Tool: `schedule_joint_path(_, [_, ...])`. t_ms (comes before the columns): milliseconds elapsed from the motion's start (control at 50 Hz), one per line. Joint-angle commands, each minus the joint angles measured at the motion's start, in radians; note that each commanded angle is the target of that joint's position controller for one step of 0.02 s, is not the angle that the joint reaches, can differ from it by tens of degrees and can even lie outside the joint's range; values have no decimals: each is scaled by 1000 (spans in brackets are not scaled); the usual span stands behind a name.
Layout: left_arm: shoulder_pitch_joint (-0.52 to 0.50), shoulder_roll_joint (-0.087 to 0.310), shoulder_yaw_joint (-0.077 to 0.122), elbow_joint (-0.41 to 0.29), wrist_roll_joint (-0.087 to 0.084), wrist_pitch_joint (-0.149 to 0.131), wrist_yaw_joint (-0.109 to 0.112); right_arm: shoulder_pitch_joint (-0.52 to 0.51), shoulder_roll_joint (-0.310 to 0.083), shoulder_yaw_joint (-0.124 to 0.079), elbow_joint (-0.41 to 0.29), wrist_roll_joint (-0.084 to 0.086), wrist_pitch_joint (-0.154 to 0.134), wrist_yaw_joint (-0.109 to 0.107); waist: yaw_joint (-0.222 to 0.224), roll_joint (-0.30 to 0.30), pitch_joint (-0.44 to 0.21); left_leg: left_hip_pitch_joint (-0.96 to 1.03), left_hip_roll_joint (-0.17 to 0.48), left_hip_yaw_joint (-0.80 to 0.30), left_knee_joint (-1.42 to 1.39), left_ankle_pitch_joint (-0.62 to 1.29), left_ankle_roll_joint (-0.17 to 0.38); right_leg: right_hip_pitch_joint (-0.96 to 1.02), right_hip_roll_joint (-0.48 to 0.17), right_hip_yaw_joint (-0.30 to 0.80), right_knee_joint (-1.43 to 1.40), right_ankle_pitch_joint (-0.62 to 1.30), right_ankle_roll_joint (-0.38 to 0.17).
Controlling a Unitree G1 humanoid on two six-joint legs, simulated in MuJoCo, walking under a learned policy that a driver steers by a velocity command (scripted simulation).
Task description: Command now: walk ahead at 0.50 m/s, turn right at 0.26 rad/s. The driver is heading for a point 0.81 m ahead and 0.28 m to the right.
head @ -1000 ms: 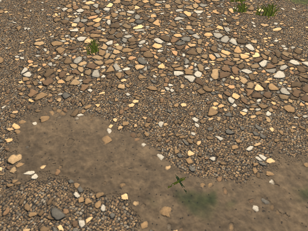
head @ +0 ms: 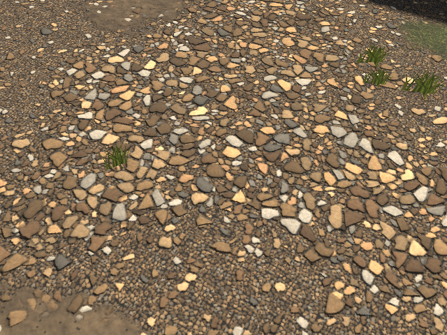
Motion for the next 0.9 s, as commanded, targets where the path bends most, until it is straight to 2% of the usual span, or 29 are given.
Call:
schedule_joint_path(20, [45,53,20,-47,0,17,7,-18,-112,-28,-32,-8,-30,-5,18,125,-24,75,279,-199,-264,132,152,-122,-68,64,-18,102,18])
schedule_joint_path(80, [-20,49,23,-76,7,18,6,0,-132,-33,-8,-11,-30,-19,6,101,2,103,265,-97,-281,215,139,-191,-57,79,-161,260,34])
schedule_joint_path(120, [-71,36,19,-93,10,11,-6,-7,-140,-33,-3,-9,-27,-27,-8,97,11,108,240,-22,-288,238,116,-164,-47,41,-295,374,32])
schedule_joint_path(160, [-146,16,9,-120,13,7,-18,19,-154,-35,9,-3,-22,-34,-41,83,30,131,243,21,-297,239,106,-146,-39,-9,-395,433,26])
schedule_joint_path(220, [-233,8,3,-172,12,8,-36,80,-173,-41,39,8,-1,-40,-75,66,56,262,287,47,-261,292,103,-204,-30,-38,-477,406,7])
schedule_joint_path(260, [-265,14,5,-205,11,9,-50,97,-183,-47,49,16,19,-43,-74,71,60,351,316,62,-208,382,92,-235,-18,-61,-504,329,-14])
schedule_joint_path(280, [-263,22,9,-218,10,10,-57,90,-191,-50,47,19,29,-45,-60,81,52,377,324,75,-168,485,82,-216,-3,-81,-512,281,-29])
schedule_joint_path(320, [-204,57,27,-225,10,17,-64,64,-217,-59,35,22,46,-55,-9,121,-11,401,324,103,-25,810,59,-94,60,-141,-503,176,-67])
schedule_joint_path(340, [-109,89,46,-209,9,20,-63,53,-226,-62,28,21,56,-61,47,131,-67,383,311,116,118,919,46,30,99,-162,-506,144,-93])
schedule_joint_path(360, [50,140,77,-172,6,22,-52,34,-221,-58,19,23,60,-65,134,106,-147,284,272,137,332,869,14,265,134,-150,-576,200,-132])
schedule_joint_path(380, [187,233,109,-146,5,34,-27,61,-171,-38,-4,-1,48,-63,170,-44,-249,23,214,142,652,478,-28,571,-26,110,-593,216,-199])
schedule_joint_path(400, [123,285,110,-177,0,27,-26,127,-52,0,-51,-8,12,-42,56,-247,-344,-408,-29,4,1000,-392,-84,872,-252,699,-741,55,-404])
schedule_joint_path(420, [143,199,84,-187,9,18,-31,29,-145,-18,-60,22,-32,-20,128,-111,-381,-516,21,-193,1050,-397,-53,886,-261,738,-823,12,-377])
schedule_joint_path(440, [113,155,71,-188,18,8,-30,-50,-166,-23,-92,54,-53,-11,124,-58,-252,-556,65,-184,1008,-318,-27,783,-227,584,-826,70,-332])
schedule_joint_path(460, [50,136,65,-194,17,0,-32,-61,-149,-19,-92,43,-60,-16,70,51,-149,-520,109,-177,899,-245,-24,620,-180,464,-834,187,-298])
schedule_joint_path(480, [-7,102,55,-207,18,-3,-29,-60,-160,-28,-81,17,-54,-23,37,61,-113,-459,141,-173,806,-207,-33,513,-145,382,-846,284,-275])
schedule_joint_path(500, [-37,93,49,-223,28,-3,-25,-41,-161,-32,-79,10,-41,-23,8,34,-92,-397,154,-176,771,-182,-45,431,-122,349,-867,345,-272])
schedule_joint_path(560, [-30,124,57,-227,20,-6,-9,-36,-128,-30,-90,-8,-10,-27,-13,26,-66,-358,148,-147,638,-121,-102,311,-90,275,-905,442,-279])
schedule_joint_path(600, [-4,148,65,-222,17,-2,5,-112,-109,-22,-117,-10,-4,-31,8,16,-39,-367,131,-135,491,-4,-131,269,-58,228,-912,431,-258])
schedule_joint_path(660, [31,153,68,-212,12,9,15,-216,-82,-10,-149,-3,-10,-24,53,-20,-29,-290,82,-126,259,197,-137,225,-6,188,-893,321,-202])
schedule_joint_path(700, [66,156,70,-198,9,13,15,-265,-89,-10,-170,8,-15,-18,75,-34,-28,-248,57,-129,187,256,-133,228,-16,218,-879,266,-184])
schedule_joint_path(760, [91,140,68,-185,4,20,18,-279,-127,-23,-187,15,-27,-8,71,-51,-33,-237,51,-167,111,203,-109,319,-51,304,-799,216,-169])
schedule_joint_path(800, [74,142,71,-190,10,33,26,-239,-155,-36,-181,6,-38,-7,42,-84,-36,-193,34,-161,78,121,-79,367,-50,347,-699,339,-142])
schedule_joint_path(820, [52,126,67,-197,12,39,29,-167,-164,-44,-161,-2,-44,-9,3,-90,-68,-113,29,-135,34,161,-56,380,-24,332,-622,416,-114])
schedule_joint_path(840, [46,87,53,-211,16,39,29,-85,-190,-53,-149,-21,-52,-12,-33,-71,-150,50,89,-159,30,279,-14,349,33,287,-475,451,-72])
schedule_joint_path(860, [91,34,33,-234,38,37,32,32,-254,-65,-144,-42,-51,-16,-48,86,-307,340,285,-341,111,558,67,184,115,207,-192,162,-17])
schedule_joint_path(880, [275,13,22,-231,13,32,28,80,-283,-75,-111,-31,-28,-8,17,404,-432,581,490,-734,62,562,257,-97,220,138,91,-390,41])
schedule_joint_path(900, [268,117,40,-195,5,38,31,55,-196,-56,-133,1,-17,-4,-6,256,-381,517,471,-751,26,367,236,-167,145,181,202,-343,61])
